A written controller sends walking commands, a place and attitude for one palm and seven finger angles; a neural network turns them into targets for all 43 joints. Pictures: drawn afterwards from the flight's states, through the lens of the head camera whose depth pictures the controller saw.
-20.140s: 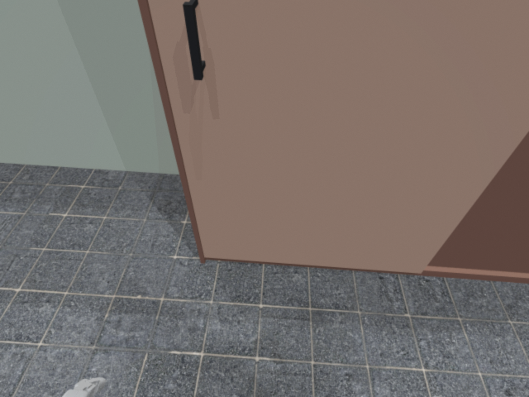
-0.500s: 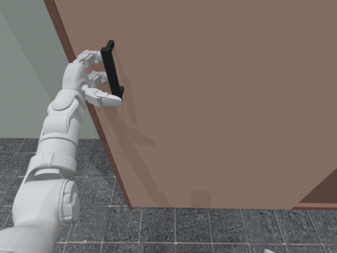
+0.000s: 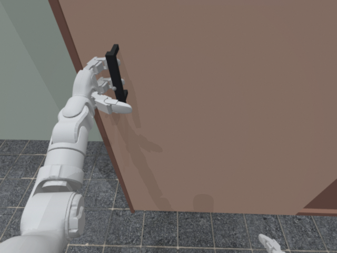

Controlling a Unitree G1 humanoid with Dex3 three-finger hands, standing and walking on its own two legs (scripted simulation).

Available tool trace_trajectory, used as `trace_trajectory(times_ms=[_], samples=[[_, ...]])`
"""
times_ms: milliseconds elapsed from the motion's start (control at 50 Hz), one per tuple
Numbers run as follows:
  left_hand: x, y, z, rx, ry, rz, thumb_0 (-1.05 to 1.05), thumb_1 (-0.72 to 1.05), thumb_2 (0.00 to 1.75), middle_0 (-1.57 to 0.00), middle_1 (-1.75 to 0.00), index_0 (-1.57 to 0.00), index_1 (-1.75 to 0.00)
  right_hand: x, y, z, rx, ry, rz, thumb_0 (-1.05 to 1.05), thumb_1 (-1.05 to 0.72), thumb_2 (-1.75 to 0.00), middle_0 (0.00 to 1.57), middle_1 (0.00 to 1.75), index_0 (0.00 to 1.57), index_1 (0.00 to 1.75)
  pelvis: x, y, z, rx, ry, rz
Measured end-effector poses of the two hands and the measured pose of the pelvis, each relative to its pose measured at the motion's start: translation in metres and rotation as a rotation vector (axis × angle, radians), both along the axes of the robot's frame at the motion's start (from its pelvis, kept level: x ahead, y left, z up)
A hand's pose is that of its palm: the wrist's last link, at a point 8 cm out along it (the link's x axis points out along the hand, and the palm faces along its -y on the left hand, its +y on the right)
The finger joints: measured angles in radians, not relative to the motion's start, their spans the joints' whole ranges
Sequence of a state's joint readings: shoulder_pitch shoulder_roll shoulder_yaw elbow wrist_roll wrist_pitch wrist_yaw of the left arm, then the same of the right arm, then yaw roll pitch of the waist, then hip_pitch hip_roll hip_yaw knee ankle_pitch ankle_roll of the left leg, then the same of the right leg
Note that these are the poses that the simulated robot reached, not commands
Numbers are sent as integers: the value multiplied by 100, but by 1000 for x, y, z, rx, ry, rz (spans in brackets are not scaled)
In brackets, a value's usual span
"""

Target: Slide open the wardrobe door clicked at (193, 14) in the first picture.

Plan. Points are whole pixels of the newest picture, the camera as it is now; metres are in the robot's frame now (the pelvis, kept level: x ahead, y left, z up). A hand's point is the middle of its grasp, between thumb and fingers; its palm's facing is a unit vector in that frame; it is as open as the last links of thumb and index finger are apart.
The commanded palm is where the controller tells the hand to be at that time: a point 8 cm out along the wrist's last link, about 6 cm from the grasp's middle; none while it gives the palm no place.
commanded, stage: slide the fingers in behind the handle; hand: left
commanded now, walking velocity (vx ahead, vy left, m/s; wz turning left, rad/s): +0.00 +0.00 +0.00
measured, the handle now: (119, 78) +0.47 +0.14 +0.20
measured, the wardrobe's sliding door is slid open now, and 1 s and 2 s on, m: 0.00 0.00 0.00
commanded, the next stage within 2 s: grip the handle and tug to test in 1.16 s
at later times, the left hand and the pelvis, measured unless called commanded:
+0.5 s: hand (126, 89) +0.42 +0.11 +0.20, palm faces +0.00 -1.00 +0.00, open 14.0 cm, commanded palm +0.39 +0.17 +0.20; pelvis +0.00 -0.01 +0.00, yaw +0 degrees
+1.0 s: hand (124, 92) +0.42 +0.12 +0.20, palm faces +0.00 -1.00 +0.01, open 14.0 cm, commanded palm +0.40 +0.17 +0.20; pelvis +0.00 -0.01 +0.00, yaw +0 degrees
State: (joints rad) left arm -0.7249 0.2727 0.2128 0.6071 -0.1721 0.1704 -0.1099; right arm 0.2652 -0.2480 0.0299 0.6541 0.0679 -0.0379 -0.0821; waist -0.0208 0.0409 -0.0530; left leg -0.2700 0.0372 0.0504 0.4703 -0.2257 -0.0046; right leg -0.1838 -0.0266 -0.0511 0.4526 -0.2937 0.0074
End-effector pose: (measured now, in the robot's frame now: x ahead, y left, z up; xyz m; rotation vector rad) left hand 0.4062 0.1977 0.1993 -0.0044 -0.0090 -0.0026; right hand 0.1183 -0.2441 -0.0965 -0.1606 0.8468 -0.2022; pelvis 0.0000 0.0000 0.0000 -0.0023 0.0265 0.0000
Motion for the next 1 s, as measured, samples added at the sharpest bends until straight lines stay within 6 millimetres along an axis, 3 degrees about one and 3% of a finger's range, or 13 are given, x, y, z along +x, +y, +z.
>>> trace_trajectory(times_ms=[260, 480, 1000], samples=[[-6, -19, 0, 1, 0, -3, -1, -50, 30, -30, -120, -30, -120, 12, 1, 1, 10, -8, 18, 1, -90, -90, 21, 30, 20, 30, 2, -4, 0, 3, -13, 3], [-5, -30, 1, 3, 9, -3, -1, -50, 30, -30, -120, -30, -120, 8, -5, -1, 6, 6, 14, 1, -90, -90, 21, 30, 20, 30, 0, -9, 1, 4, -17, 6], [-8, -25, -4, -3, 14, 3, -1, -50, 30, -30, -120, -30, -120, -1, -6, -1, -3, 22, 3, 1, -90, -90, 20, 30, 20, 30, -2, -8, 1, 2, -22, 6]])
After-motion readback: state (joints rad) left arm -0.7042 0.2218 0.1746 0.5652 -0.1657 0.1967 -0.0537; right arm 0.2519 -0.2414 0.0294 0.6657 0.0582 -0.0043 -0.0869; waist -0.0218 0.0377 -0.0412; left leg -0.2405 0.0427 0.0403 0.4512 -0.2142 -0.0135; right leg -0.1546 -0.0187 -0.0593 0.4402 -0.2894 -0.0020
